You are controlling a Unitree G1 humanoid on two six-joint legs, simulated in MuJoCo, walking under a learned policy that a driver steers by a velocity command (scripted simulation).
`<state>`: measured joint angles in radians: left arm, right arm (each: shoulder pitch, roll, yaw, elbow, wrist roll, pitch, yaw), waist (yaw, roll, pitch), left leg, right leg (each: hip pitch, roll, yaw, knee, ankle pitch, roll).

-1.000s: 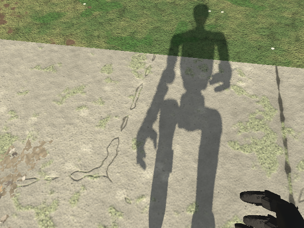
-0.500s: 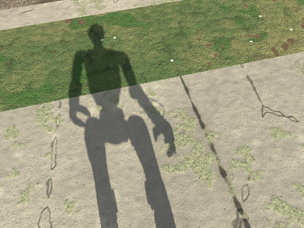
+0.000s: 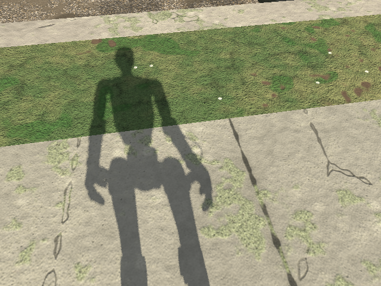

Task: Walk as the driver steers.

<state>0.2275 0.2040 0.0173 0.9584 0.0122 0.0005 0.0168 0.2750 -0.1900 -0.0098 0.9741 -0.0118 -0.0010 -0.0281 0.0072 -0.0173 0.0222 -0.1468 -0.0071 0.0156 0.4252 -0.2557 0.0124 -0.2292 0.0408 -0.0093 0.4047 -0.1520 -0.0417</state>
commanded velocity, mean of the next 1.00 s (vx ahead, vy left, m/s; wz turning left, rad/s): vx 0.34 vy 0.00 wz -0.01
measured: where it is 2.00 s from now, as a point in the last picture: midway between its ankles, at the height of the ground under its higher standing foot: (196, 203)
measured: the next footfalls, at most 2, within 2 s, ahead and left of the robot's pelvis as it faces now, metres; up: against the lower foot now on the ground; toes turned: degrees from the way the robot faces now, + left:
left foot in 0.84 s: +0.44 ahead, +0.07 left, +0.00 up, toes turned +5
right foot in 1.40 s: +0.75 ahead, -0.08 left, +0.00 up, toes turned -4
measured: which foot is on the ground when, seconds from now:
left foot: down 0.00-0.36, up 0.38-0.82, down 0.84-1.00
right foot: down 0.00-0.84, up 0.86-1.00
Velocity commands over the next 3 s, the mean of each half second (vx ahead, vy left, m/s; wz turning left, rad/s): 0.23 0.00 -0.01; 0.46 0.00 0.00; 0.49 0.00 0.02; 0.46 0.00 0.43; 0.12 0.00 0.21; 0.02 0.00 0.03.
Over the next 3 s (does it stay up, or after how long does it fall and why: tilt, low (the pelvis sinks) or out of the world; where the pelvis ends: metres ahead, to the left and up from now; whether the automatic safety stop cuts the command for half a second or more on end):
stays up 1.05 0.03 0.00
